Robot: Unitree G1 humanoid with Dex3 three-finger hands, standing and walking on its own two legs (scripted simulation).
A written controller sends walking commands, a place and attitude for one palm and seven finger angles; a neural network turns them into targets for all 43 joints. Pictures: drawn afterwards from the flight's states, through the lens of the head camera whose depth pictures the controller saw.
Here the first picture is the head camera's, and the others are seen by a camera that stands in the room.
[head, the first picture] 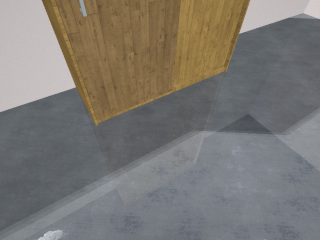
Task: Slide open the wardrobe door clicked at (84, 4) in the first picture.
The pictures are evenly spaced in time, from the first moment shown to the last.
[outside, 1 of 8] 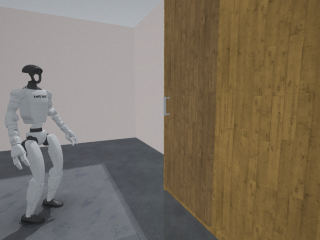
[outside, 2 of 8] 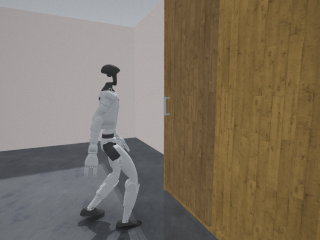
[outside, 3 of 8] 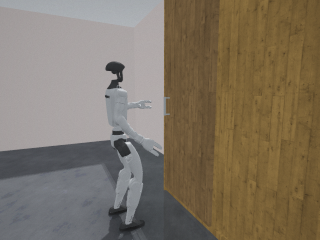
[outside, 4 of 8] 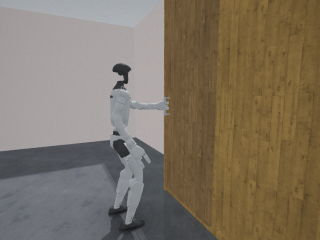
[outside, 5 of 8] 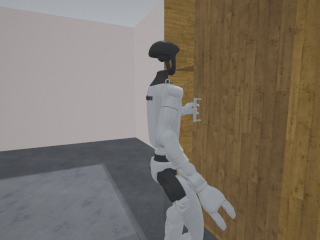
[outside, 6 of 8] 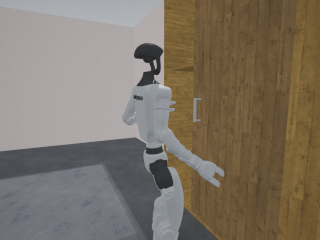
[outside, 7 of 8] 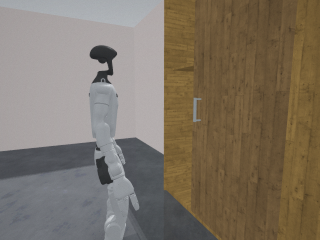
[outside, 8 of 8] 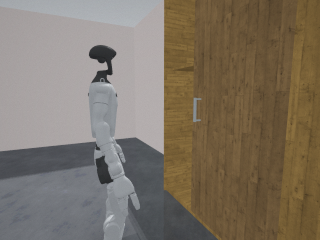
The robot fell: no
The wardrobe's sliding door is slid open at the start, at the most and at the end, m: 0.00 0.50 0.50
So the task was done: yes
